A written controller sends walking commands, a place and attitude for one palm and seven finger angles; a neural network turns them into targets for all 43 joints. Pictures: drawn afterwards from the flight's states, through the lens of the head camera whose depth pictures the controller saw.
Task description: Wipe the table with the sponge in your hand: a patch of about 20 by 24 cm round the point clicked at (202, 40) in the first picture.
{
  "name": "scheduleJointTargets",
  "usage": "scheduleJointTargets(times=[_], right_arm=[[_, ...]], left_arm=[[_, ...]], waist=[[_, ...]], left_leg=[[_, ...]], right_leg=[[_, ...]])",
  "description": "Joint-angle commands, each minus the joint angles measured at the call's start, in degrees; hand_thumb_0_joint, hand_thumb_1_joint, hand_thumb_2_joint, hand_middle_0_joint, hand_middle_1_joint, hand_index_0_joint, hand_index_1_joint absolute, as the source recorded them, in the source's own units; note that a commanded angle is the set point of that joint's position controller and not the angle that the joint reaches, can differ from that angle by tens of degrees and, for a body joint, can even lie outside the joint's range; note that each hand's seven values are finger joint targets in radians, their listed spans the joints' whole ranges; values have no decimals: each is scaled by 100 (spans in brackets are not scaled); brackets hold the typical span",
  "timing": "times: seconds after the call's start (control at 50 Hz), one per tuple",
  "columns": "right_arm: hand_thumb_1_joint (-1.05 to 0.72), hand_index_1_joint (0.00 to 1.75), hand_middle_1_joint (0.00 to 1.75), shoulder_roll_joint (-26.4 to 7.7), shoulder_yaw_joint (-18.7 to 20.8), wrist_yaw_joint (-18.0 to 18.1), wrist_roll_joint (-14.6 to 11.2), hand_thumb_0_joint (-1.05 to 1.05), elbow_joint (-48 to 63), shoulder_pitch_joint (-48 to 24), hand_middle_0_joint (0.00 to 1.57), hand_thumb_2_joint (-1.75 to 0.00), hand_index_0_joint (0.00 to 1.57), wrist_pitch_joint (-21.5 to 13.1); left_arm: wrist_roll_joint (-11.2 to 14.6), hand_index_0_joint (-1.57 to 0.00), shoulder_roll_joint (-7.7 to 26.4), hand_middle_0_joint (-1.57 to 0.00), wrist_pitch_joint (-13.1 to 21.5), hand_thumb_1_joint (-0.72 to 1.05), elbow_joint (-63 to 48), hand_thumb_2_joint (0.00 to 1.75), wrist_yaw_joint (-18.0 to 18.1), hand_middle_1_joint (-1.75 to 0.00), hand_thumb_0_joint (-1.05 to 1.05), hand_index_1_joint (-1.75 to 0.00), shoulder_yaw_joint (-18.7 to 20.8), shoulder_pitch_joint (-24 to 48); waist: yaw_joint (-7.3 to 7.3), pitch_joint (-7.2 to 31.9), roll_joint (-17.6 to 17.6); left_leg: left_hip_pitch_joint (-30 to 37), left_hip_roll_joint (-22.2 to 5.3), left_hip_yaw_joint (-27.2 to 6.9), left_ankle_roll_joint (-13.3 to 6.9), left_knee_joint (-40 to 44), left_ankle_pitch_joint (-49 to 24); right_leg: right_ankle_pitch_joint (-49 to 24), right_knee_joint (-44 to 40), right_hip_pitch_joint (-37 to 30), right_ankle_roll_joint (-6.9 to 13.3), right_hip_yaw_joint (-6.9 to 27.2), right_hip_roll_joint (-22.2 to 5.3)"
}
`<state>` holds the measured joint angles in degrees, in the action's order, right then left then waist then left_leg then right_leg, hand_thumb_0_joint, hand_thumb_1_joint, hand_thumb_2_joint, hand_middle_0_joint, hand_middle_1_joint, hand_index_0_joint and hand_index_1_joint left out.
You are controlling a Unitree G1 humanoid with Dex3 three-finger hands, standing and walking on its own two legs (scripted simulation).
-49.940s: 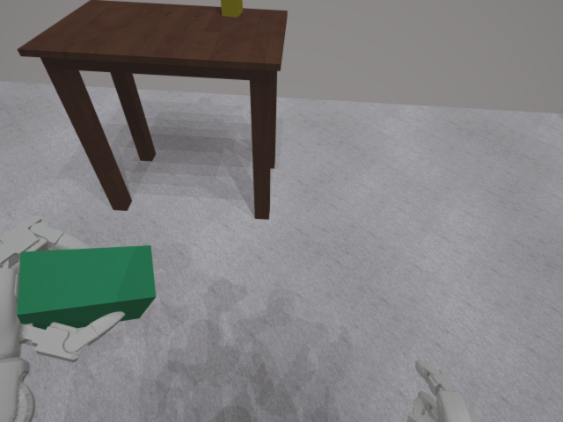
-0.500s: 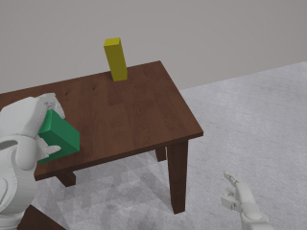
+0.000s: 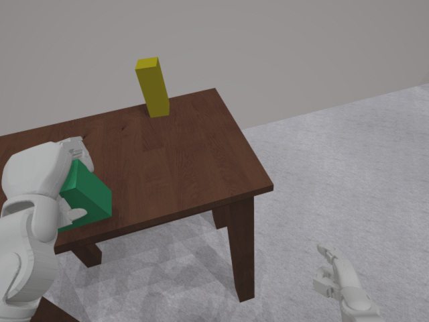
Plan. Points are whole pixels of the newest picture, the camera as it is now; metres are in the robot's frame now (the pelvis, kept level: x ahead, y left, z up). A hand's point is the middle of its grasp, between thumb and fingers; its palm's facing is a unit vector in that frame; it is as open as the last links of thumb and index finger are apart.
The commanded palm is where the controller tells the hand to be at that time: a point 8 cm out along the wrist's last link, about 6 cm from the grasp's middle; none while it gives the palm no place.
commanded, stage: turn the palm down, sponge in hand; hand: left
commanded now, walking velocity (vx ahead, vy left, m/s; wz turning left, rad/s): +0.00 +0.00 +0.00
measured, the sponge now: (73, 202) +0.24 +0.30 +0.14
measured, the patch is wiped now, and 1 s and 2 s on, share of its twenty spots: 0.95 0.95 0.95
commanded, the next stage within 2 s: move the sponge above the wiping area in 0.06 s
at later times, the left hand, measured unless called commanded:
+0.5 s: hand (77, 180) +0.26 +0.29 +0.18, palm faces +0.19 -0.07 -0.98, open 9.6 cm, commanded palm +0.22 +0.28 +0.25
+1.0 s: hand (90, 174) +0.29 +0.28 +0.16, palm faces +0.15 -0.06 -0.99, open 9.6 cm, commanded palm +0.25 +0.28 +0.23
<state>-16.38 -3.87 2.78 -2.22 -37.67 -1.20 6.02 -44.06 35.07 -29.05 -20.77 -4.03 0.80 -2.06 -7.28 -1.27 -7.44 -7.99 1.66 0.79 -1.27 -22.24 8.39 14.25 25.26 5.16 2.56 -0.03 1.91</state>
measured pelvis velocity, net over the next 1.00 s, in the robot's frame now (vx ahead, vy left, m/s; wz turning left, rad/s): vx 0.01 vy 0.00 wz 0.00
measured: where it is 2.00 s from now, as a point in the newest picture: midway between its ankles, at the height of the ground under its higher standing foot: outside the picture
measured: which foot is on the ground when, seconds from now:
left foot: down 0.00-1.00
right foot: down 0.00-1.00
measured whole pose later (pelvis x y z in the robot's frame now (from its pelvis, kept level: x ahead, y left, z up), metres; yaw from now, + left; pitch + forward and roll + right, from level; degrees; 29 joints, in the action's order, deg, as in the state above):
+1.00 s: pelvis +0.01 +0.00 +0.00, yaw +0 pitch -4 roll +1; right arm -16.1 -4.5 3.0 -2.4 -38.1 -0.7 7.4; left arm -50.0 31.5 -33.0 -8.9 -6.1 -6.1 7.4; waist -6.6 -0.3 -6.6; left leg -8.5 2.3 1.1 -1.6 -22.3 9.5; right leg 15.7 26.1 6.0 2.3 0.4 1.3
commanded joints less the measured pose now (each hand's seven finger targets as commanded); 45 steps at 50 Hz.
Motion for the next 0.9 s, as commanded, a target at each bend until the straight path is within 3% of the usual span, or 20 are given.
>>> scheduleJointTargets(times=[0.0, 0.04, 0.06, 0.14, 0.18, 0.24, 0.26, 0.34, 0.36, 0.44, 0.46, 0.54, 0.56, 0.62, 0.64, 0.68, 0.74, 0.78, 0.84, 0.88], right_arm=[[-90, 30, 30, -474, 199, 57, -10, 0, 1046, -1464, 20, -90, 20, -299], [-90, 30, 30, -484, 179, 63, -29, 0, 1103, -1589, 20, -90, 20, -301], [-90, 30, 30, -417, 116, 46, -39, 0, 1154, -1580, 20, -90, 20, -332], [-90, 30, 30, -490, 167, 68, -21, 0, 1124, -1630, 20, -90, 20, -297], [-90, 30, 30, -426, 150, 73, -34, 0, 1061, -1479, 20, -90, 20, -292], [-90, 30, 30, -512, 176, 90, -29, 0, 1079, -1550, 20, -90, 20, -265], [-90, 30, 30, -433, 112, 70, -31, 0, 1141, -1560, 20, -90, 20, -296], [-90, 30, 30, -513, 147, 115, -22, 0, 1067, -1546, 20, -90, 20, -224], [-90, 30, 30, -452, 98, 100, -27, 0, 1105, -1518, 20, -90, 20, -274], [-90, 30, 30, -496, 132, 146, -32, 0, 1056, -1549, 20, -90, 20, -255], [-90, 30, 30, -460, 86, 126, -34, 0, 1062, -1477, 20, -90, 20, -306], [-90, 30, 30, -519, 141, 121, -3, 0, 1057, -1539, 20, -90, 20, -255], [-90, 30, 30, -418, 84, 100, -28, 0, 1123, -1530, 20, -90, 20, -298], [-90, 30, 30, -501, 153, 130, -14, 0, 1002, -1394, 20, -90, 20, -225], [-90, 30, 30, -511, 143, 137, -24, 0, 1026, -1451, 20, -90, 20, -232], [-90, 30, 30, -466, 134, 127, -42, 0, 988, -1353, 20, -90, 20, -241], [-90, 30, 30, -514, 137, 124, -9, 0, 1025, -1457, 20, -90, 20, -245], [-90, 30, 30, -467, 128, 113, -38, 0, 939, -1334, 20, -90, 20, -229], [-90, 30, 30, -518, 140, 107, -12, 0, 1010, -1438, 20, -90, 20, -206], [-90, 30, 30, -448, 130, 80, -28, 0, 980, -1335, 20, -90, 20, -216]], left_arm=[[-195, -120, 1412, -120, -17, 10, -820, 130, 241, -160, 0, -160, 958, 1351], [-251, -120, 1623, -120, -90, 10, -903, 130, 234, -160, 0, -160, 1158, 1395], [-244, -120, 1275, -120, -96, 10, -970, 130, 213, -160, 0, -160, 766, 1613], [-325, -120, 1670, -120, -151, 10, -1030, 130, 231, -160, 0, -160, 1119, 1567], [-267, -120, 1215, -120, -162, 10, -793, 130, 214, -160, 0, -160, 702, 1621], [-404, -120, 1636, -120, -238, 10, -741, 130, 206, -160, 0, -160, 1038, 1682], [-411, -120, 1190, -120, -236, 10, -835, 130, 171, -160, 0, -160, 574, 1901], [-497, -120, 1598, -120, -319, 10, -491, 130, 161, -160, 0, -160, 912, 1907], [-496, -120, 1249, -120, -308, 10, -497, 130, 131, -160, 0, -160, 544, 2133], [-580, -120, 1495, -120, -326, 10, -316, 130, 87, -160, 0, -160, 692, 2269], [-601, -120, 1203, -120, -304, 10, -261, 130, 63, -160, 0, -160, 366, 2485], [-696, -120, 1580, -120, -288, 10, -375, 130, 29, -160, 0, -160, 742, 2295], [-647, -120, 1121, -120, -272, 10, -494, 130, 1, -160, 0, -160, 316, 2402], [-635, -120, 1203, -120, -278, 10, -96, 130, 7, -160, 0, -160, 385, 2344], [-713, -120, 1418, -120, -332, 10, -27, 130, 29, -160, 0, -160, 618, 2360], [-685, -120, 1057, -120, -285, 10, 22, 130, 28, -160, 0, -160, 243, 2577], [-847, -120, 1382, -120, -337, 10, -9, 130, 69, -160, 0, -160, 494, 2705], [-768, -120, 1013, -120, -337, 10, 292, 130, 48, -160, 0, -160, 184, 2665], [-896, -120, 1351, -120, -359, 10, 93, 130, 66, -160, 0, -160, 459, 2705], [-786, -120, 945, -120, -345, 10, 176, 130, 42, -160, 0, -160, 158, 2590]], waist=[[-23, 956, 445], [-60, 986, 388], [3, 1024, 365], [-74, 1072, 219], [23, 962, 450], [-51, 1007, 334], [-4, 1180, 387], [-27, 1008, 401], [15, 1123, 470], [11, 1076, 318], [51, 1199, 376], [-55, 1365, 226], [-14, 1404, 258], [20, 1103, 426], [-14, 1120, 414], [53, 1195, 475], [-37, 1355, 299], [53, 1209, 523], [-55, 1495, 287], [5, 1375, 464]], left_leg=[[242, 112, -152, -74, 248, -619], [274, 129, -174, -61, 204, -589], [243, 146, -88, -69, 190, -661], [323, 147, -177, -59, 185, -687], [303, 133, -119, -71, 218, -768], [313, 148, -146, -55, 177, -695], [314, 176, -62, -77, 147, -851], [304, 159, -118, -56, 181, -665], [269, 179, -50, -77, 146, -795], [350, 178, -109, -71, 174, -639], [283, 193, -58, -79, 158, -717], [381, 196, -137, -72, 144, -898], [348, 204, -63, -92, 116, -1044], [276, 170, -97, -80, 197, -834], [323, 166, -124, -77, 190, -742], [306, 152, -97, -82, 207, -820], [373, 181, -153, -74, 188, -870], [267, 162, -100, -78, 200, -867], [379, 177, -136, -76, 192, -900], [310, 160, -114, -87, 175, -1074]], right_leg=[[-622, -541, -61, 24, 549, -47], [-517, -580, 5, 65, 717, 19], [-581, -503, -70, 28, 546, -54], [-614, -528, -30, 89, 741, 36], [-699, -477, -58, 33, 513, 1], [-641, -536, 6, 84, 724, 51], [-824, -411, -129, 45, 551, -29], [-605, -535, 17, 77, 727, 50], [-765, -429, -103, 39, 563, -22], [-559, -536, 51, 70, 672, 50], [-635, -432, -57, 40, 501, -15], [-892, -403, -151, 107, 678, 54], [-1006, -297, -213, 63, 450, -10], [-844, -408, -71, 39, 439, -10], [-671, -472, 17, 89, 589, 64], [-710, -397, -55, 56, 402, 18], [-775, -387, -63, 125, 544, 83], [-777, -365, -78, 72, 386, 29], [-825, -340, -141, 127, 517, 80], [-1001, -276, -198, 86, 338, 36]])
